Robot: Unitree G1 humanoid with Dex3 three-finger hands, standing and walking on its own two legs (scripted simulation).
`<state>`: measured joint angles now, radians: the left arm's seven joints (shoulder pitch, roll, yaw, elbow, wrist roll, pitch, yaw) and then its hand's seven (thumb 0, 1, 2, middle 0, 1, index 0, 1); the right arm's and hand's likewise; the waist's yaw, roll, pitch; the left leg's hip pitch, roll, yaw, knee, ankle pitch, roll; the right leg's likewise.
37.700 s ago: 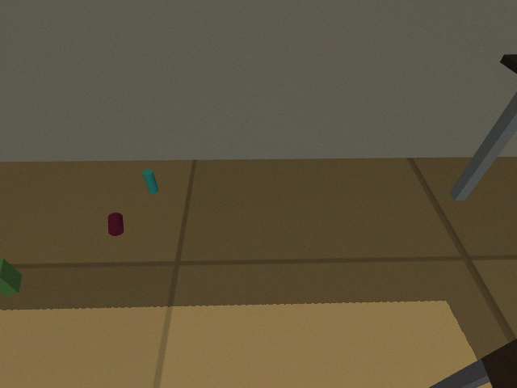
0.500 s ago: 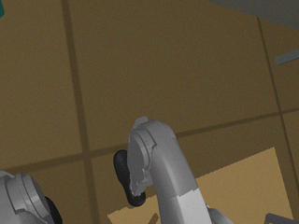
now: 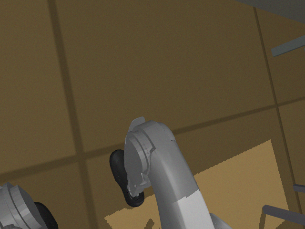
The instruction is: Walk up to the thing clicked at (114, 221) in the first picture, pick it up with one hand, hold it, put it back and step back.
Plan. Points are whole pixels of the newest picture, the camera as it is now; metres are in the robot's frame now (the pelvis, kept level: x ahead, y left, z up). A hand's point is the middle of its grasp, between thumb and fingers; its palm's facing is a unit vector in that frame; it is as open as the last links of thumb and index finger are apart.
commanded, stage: close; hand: left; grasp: from above
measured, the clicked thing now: out of the picture +0.49 +0.33 -0.27
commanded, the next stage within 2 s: settle in 1.74 s
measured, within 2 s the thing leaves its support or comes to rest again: neither
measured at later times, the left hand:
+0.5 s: hand out of the picture +0.48 +0.32 -0.24, palm faces -0.43 -0.15 -0.89, open 13.8 cm
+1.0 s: hand out of the picture +0.48 +0.32 -0.25, palm faces -0.43 -0.16 -0.89, open 13.0 cm
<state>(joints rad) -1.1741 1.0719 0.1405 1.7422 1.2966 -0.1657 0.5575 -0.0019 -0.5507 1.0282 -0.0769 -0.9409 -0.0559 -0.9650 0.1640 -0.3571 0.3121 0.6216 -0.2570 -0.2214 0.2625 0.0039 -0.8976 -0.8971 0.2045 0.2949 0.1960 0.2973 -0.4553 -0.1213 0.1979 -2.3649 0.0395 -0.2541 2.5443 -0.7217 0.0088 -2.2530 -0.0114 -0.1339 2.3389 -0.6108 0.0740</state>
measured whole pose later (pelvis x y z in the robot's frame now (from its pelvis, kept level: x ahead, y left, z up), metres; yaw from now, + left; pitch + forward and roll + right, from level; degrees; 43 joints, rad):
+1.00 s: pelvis +0.00 +0.00 +0.00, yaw -1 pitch +29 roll -16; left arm -1.17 1.12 0.12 1.73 1.27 -0.17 0.54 0.00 -0.34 0.91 -0.20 -0.96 -0.21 -0.95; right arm 0.15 -0.36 0.35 0.61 -0.25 -0.21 0.24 0.00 -0.89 -0.89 0.20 0.29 0.20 0.30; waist -0.46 -0.13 0.22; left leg -2.36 0.04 -0.27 2.54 -0.72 0.01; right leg -2.24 -0.01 -0.15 2.32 -0.60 0.08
